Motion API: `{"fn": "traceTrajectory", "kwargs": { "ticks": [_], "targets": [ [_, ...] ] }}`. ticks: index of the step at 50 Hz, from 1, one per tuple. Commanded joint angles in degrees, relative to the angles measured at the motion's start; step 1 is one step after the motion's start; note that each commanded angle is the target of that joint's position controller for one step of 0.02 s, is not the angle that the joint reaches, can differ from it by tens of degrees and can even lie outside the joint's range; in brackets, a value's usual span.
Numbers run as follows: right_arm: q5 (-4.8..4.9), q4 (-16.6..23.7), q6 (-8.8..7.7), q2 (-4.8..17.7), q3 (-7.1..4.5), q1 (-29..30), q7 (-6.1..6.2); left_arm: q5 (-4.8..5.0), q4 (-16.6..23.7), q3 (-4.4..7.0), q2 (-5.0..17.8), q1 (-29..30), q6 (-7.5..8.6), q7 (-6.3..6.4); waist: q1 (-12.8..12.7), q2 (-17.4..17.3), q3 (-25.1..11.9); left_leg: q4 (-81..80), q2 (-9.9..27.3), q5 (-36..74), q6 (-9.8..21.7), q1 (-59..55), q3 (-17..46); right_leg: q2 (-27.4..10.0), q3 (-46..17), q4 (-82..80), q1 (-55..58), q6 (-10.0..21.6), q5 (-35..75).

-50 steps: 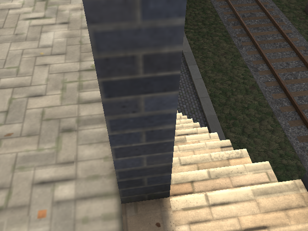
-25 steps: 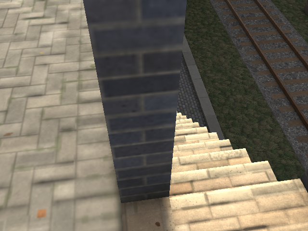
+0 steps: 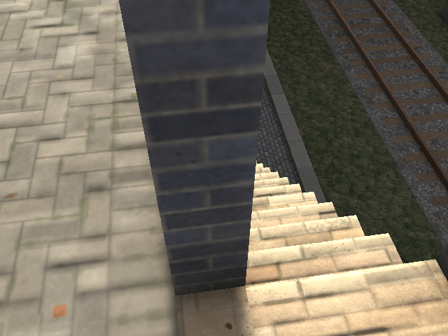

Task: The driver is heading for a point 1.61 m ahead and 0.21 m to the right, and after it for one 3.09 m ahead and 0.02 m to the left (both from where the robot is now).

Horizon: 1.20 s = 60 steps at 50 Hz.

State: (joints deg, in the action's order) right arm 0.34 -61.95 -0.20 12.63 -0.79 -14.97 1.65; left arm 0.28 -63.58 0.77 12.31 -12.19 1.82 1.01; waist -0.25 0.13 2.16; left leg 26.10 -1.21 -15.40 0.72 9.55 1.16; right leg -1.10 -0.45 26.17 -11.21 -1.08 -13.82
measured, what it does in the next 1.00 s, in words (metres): stands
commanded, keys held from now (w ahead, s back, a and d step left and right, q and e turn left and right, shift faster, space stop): w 1.00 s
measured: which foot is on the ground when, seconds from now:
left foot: down 0.00-1.00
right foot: down 0.00-1.00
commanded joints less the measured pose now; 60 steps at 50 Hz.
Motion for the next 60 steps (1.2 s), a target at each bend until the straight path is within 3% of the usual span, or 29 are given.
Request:
{"fn": "traceTrajectory", "kwargs": {
  "ticks": [1, 49, 52, 60],
  "targets": [
    [0.01, 0.98, -0.28, 6.06, -0.97, -3.09, 0.18, 0.03, 1.29, 0.89, 5.76, -2.11, 0.35, 0.16, 0.02, -0.12, 0.46, -5.01, 2.41, 8.12, 1.25, 2.2, 1.9, -1.01, -0.36, -3.6, 0.35, 1.47, 7.59],
    [0.17, -0.2, -0.18, 4.16, -0.93, -5.92, 0.51, 0.19, 1.35, 1.01, 3.75, -5.56, 0.27, 0.25, 0.14, -0.04, 1.47, -4.96, 2.22, 7.74, 0.8, 2.52, 1.31, -0.74, -0.24, -3.71, 0.19, 1.86, 7.5],
    [0.29, -0.27, -1.04, 4.27, -1.12, -5.9, 0.65, 0.14, 2.51, 1.16, 4.08, -4.61, 0.09, 0.47, -0.06, -0.09, 1.28, -5.12, 2.16, 7.27, 0.63, 2.85, 1.25, -0.71, -0.42, -3.52, 0.57, 1.61, 7.53],
    [0.3, -0.34, -1.23, 3.97, -1.32, -6.07, 0.61, 0.22, 2.97, 1.27, 3.89, -5.02, -0.03, 0.54, -0.14, 0.01, 1.46, -5.13, 2.16, 7.64, 0.57, 2.9, 1.23, -0.68, -0.41, -3.41, 0.72, 1.72, 7.72]
  ]
}}
Velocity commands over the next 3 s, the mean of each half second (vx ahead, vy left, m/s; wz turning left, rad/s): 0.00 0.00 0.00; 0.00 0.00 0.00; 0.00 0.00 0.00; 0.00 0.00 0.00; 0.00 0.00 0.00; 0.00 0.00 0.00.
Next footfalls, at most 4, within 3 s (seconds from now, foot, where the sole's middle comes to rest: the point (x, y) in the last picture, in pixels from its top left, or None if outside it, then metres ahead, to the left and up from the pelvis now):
none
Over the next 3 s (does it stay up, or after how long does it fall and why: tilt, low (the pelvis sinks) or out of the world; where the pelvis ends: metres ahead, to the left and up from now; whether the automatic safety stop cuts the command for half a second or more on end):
stays up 0.00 -0.02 0.00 its command is cut before an obstacle from the start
